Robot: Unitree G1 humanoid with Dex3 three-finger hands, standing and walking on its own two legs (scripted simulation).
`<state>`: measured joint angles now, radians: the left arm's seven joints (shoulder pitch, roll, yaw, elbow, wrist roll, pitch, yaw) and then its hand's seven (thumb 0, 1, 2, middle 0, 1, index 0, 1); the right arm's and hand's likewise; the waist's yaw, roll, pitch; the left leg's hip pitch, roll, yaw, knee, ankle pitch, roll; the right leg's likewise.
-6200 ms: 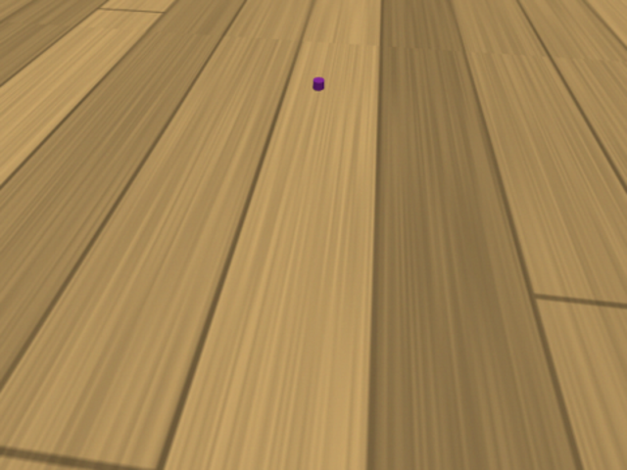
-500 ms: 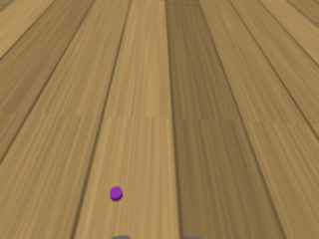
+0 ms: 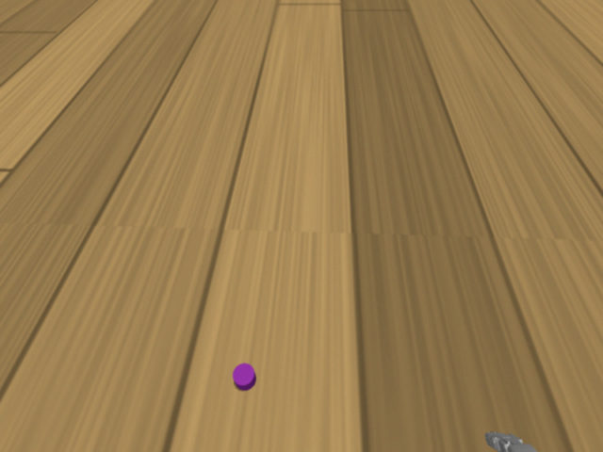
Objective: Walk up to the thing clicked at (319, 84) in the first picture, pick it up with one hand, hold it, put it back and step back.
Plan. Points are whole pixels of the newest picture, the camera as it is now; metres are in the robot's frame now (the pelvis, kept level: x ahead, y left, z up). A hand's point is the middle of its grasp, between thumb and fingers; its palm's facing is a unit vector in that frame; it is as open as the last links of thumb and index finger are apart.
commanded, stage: walk up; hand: left
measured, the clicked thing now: (244, 376) +0.45 +0.22 -0.75
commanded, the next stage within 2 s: stand in 1.04 s
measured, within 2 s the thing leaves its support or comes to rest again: neither
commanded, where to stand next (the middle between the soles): +0.05 +0.00 m, yaw -1 degrees
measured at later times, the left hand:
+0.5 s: hand out of the picture +0.11 +0.25 -0.15, palm faces -0.03 -0.95 -0.32, open 7.4 cm
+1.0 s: hand out of the picture +0.09 +0.25 -0.16, palm faces -0.01 -0.95 -0.32, open 7.4 cm
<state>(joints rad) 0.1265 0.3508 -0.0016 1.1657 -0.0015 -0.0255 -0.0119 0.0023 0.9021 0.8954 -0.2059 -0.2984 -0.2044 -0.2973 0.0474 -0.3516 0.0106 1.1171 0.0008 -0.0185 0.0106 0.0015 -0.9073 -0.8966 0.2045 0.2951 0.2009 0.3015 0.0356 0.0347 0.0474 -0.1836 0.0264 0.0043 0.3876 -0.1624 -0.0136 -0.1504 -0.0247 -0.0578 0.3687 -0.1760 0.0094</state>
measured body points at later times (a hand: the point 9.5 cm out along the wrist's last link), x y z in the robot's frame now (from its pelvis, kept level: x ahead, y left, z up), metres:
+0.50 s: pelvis +0.01 +0.00 +0.00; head +0.02 +0.00 +0.45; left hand +0.11 +0.29 -0.13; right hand +0.07 -0.30 -0.13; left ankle +0.03 +0.13 -0.75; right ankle +0.02 -0.12 -0.75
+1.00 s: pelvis +0.02 +0.00 +0.00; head +0.03 +0.01 +0.45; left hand +0.09 +0.30 -0.13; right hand +0.10 -0.29 -0.13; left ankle +0.03 +0.13 -0.75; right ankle +0.02 -0.12 -0.75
